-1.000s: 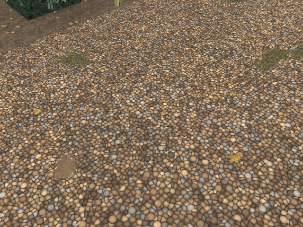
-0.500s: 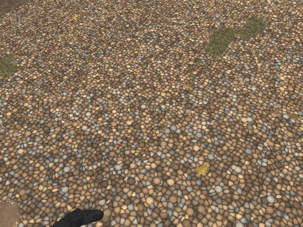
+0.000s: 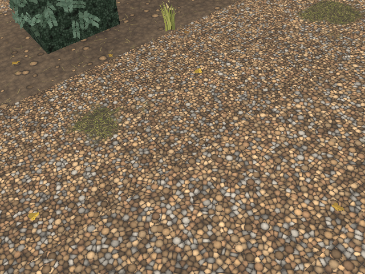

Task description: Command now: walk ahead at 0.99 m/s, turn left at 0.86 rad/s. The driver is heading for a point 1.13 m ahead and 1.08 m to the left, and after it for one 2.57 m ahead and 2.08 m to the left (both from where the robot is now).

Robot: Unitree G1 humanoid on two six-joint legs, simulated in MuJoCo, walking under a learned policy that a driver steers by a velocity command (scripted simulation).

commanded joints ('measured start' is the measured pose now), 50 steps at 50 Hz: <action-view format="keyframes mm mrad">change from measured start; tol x64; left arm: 1 -44 157 22 -150 10 26 -6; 10 671 232 102 65 28 9 -36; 50 184 168 87 32 -34 -38 -42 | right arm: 1 -165 -146 -17 -141 -8 -57 -18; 50 -232 -31 -2 -259 -5 52 49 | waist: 1 150 -89 139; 50 33 -98 139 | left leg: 1 -189 321 -610 -558 87 248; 9 -235 110 -246 170 802 72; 11 -552 -10 -242 840 -63 23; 26 -23 93 166 -244 781 14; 31 1089 397 -361 -99 1188 260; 38 -231 260 -513 -440 368 234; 42 -358 39 -280 65 728 76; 44 -448 -77 -228 912 -118 20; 50 -428 227 -158 518 248 -23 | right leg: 1 -159 -120 65 -464 68 43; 10 870 -3 -77 -873 114 -7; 14 387 -392 557 -1255 -272 -194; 28 246 -173 -243 -133 852 -19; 30 -471 -22 -205 477 -264 -6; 43 957 -13 -44 -768 258 71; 45 669 -422 861 -1307 -16 -6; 50 149 -250 224 -1295 -121 -91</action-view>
